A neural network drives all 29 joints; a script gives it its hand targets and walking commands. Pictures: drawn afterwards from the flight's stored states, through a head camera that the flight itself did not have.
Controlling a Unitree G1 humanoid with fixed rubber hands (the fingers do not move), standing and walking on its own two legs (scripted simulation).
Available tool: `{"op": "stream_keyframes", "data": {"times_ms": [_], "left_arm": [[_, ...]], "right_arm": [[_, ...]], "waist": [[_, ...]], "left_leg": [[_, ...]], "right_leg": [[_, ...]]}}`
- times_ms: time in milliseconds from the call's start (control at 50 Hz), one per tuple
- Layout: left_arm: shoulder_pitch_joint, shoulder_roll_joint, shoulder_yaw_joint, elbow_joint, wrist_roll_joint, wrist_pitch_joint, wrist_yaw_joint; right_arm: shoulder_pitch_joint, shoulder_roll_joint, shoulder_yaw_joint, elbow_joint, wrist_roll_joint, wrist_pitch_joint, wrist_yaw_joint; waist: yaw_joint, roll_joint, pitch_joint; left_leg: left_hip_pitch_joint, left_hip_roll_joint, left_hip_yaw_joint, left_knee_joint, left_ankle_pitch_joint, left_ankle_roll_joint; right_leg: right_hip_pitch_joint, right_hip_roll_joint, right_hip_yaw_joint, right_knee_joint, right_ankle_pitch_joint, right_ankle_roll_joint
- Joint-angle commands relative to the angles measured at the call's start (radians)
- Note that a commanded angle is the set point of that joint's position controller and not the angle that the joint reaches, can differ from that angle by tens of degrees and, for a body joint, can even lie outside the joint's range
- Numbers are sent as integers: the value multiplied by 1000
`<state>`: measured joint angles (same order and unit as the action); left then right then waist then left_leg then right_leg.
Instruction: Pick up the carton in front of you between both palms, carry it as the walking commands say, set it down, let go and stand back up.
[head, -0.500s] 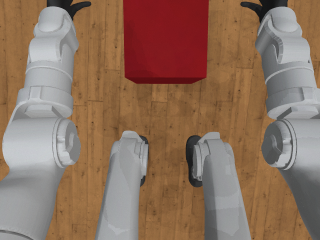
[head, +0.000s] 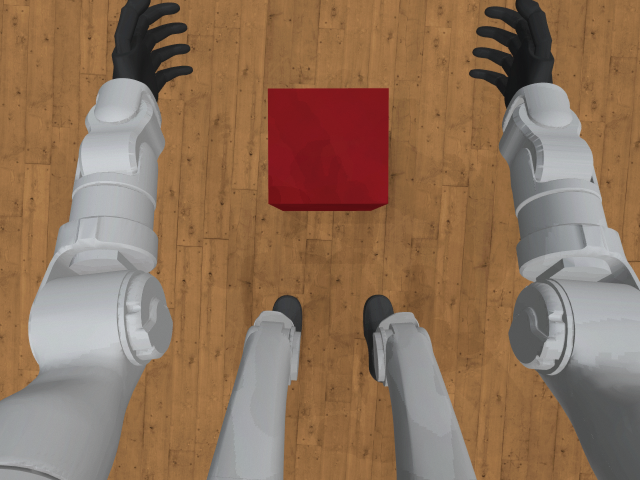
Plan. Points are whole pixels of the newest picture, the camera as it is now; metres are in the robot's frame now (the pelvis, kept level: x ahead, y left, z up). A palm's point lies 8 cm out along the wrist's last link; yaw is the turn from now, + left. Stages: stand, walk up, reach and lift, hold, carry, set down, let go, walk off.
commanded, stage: let go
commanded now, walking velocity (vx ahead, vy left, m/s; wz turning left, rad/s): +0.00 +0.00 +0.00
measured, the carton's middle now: (327, 159) +0.52 +0.02 -0.50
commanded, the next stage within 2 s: stand in 1.28 s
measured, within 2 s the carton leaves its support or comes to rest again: neither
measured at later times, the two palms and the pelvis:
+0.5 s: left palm (54, 213) +0.38 +0.23 +0.01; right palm (634, 214) +0.38 -0.22 +0.00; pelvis +0.06 +0.00 +0.11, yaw +0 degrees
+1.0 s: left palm out of the picture +0.25 +0.23 +0.08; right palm out of the picture +0.25 -0.24 +0.08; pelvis +0.09 -0.01 +0.15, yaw +1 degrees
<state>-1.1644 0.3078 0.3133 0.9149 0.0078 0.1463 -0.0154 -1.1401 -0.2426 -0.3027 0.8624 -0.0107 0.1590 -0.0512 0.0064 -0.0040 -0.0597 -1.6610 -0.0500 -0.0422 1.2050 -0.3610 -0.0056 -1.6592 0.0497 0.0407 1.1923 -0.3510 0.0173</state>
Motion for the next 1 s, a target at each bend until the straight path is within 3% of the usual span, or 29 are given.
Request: {"op": "stream_keyframes", "data": {"times_ms": [0, 120, 240, 440, 740, 980], "left_arm": [[-148, 105, 18, -109, 36, -20, -7], [127, 70, -4, -235, 101, -18, -15], [357, 30, -50, -366, 67, -58, -25], [798, -22, -116, -359, 31, -142, -33], [1291, -15, -217, -526, -15, -175, -40], [1327, -4, -241, -578, -2, -47, -60]], "right_arm": [[-147, -89, -12, -113, -36, -20, 9], [127, -64, 17, -223, -99, -20, 25], [357, -37, 71, -343, -71, -61, 48], [789, -13, 118, -324, -39, -148, 74], [1266, -35, 214, -487, 12, -183, 97], [1304, -59, 235, -533, 3, -55, 128]], "waist": [[8, 10, -1010], [4, 15, -1038], [5, 19, -896], [-2, 16, -665], [-8, 1, -205], [-8, 4, 132]], "left_leg": [[631, -14, 56, -145, 368, -33], [837, -12, 52, -250, 470, -28], [965, 0, 22, -352, 529, -18], [1113, 20, -6, -483, 579, -20], [1431, 14, 14, -767, 384, -13], [1509, 18, 30, -852, 158, -4]], "right_leg": [[623, 23, -60, -132, 328, 27], [781, 21, -61, -237, 408, 20], [876, 8, -40, -341, 447, 12], [1051, -9, -7, -478, 498, 7], [1456, -13, -13, -755, 380, 5], [1544, -19, -26, -841, 162, -1]]}}
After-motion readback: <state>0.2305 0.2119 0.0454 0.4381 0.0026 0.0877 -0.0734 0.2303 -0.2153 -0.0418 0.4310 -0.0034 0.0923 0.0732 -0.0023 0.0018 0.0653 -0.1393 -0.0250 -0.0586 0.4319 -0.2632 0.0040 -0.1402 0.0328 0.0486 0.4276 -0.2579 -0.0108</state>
